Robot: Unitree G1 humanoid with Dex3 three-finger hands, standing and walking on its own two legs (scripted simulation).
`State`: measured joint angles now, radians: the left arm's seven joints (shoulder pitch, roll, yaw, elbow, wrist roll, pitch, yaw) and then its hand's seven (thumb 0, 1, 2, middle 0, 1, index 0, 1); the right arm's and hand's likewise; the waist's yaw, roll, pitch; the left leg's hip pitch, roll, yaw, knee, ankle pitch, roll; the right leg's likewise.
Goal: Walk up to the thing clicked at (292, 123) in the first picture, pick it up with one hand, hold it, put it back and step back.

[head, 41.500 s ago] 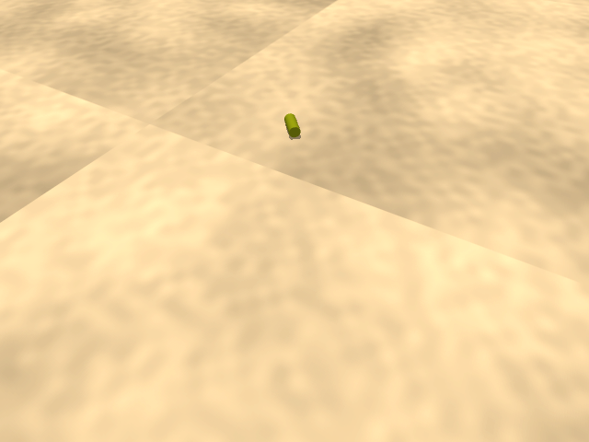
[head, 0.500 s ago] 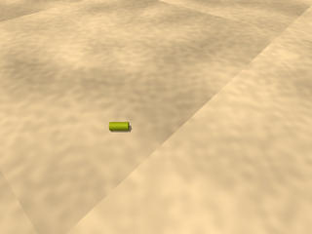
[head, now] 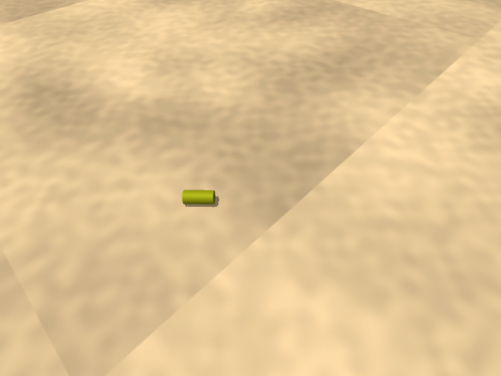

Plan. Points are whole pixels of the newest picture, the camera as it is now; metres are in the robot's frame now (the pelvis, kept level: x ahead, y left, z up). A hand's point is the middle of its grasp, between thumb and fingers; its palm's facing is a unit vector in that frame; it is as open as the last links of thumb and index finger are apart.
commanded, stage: step back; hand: left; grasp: from above
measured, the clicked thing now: (199, 197) +1.06 +0.31 -0.72
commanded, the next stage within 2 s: stand in 0.26 s
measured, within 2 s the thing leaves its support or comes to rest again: neither
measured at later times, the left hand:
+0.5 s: hand out of the picture +0.13 +0.26 -0.13, palm faces -0.05 -0.94 -0.33, open 7.3 cm
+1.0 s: hand out of the picture +0.09 +0.26 -0.14, palm faces -0.08 -0.94 -0.33, open 7.4 cm
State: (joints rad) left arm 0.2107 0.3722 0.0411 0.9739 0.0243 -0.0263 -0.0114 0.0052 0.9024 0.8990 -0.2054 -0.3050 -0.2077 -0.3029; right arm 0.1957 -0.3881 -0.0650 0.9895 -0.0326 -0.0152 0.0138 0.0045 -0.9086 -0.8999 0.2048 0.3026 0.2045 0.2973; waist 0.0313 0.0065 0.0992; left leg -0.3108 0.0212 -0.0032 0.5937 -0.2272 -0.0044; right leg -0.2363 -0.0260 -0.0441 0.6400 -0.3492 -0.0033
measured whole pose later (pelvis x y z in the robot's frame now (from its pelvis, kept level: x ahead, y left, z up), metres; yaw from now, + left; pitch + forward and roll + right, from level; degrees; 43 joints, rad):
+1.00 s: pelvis +0.01 +0.01 +0.02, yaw -2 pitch -2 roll +0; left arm 0.13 0.35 0.00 1.14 0.01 -0.01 -0.01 0.00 0.91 0.90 -0.20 -0.30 -0.20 -0.30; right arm 0.11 -0.34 -0.02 1.17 -0.01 -0.01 0.02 0.01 -0.91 -0.90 0.21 0.30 0.20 0.30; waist -0.01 -0.01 0.06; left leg -0.17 0.02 0.04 0.33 -0.12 -0.01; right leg -0.09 -0.02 0.00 0.33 -0.20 0.02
